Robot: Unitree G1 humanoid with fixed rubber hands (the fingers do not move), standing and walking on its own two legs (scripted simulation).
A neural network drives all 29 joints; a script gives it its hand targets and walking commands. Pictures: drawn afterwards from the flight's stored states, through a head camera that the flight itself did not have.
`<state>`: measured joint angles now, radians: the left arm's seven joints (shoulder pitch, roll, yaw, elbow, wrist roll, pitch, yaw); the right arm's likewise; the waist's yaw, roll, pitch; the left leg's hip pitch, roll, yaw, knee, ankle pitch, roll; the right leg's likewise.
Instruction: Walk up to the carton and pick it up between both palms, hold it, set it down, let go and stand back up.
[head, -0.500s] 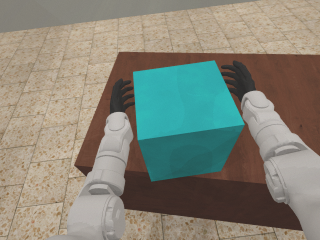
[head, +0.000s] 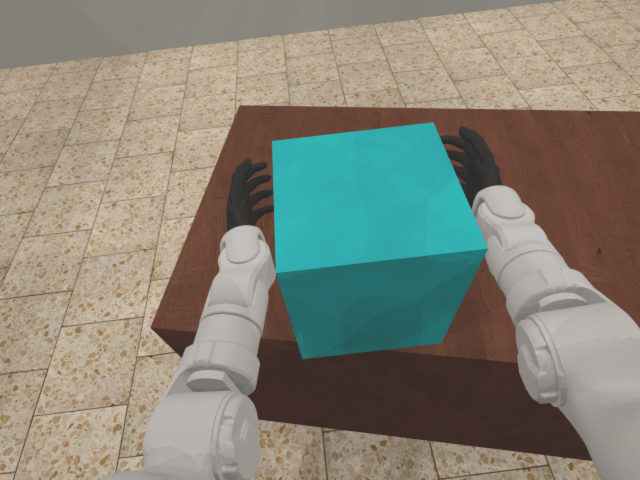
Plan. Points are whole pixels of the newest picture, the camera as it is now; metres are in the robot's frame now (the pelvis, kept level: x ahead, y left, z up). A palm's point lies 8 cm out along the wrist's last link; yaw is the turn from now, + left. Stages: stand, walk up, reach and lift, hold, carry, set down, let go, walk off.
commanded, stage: reach and lift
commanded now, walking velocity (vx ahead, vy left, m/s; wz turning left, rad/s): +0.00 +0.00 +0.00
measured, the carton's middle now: (362, 249) +0.40 +0.03 +0.02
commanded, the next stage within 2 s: none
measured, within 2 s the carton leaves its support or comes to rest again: leaves its support in 0.98 s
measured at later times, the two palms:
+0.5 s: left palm (242, 226) +0.37 +0.19 +0.09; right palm (479, 186) +0.46 -0.10 +0.10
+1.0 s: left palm (233, 231) +0.36 +0.19 +0.09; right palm (475, 191) +0.45 -0.10 +0.10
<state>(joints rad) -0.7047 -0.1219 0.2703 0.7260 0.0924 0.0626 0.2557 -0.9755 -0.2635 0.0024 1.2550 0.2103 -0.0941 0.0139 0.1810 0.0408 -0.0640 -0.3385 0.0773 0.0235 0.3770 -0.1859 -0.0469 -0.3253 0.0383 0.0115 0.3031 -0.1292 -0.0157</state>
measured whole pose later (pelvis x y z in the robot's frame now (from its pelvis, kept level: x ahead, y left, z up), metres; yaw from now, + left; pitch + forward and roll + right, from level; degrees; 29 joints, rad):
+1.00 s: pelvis -0.01 -0.01 +0.00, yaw +0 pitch +8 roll -1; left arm -0.70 -0.19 0.51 0.70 0.32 0.04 0.12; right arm -0.95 -0.14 -0.39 1.23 -0.24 -0.14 0.04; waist 0.18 0.01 -0.08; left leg -0.32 0.08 0.02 0.34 -0.15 -0.05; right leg -0.33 0.04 0.01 0.30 -0.12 -0.02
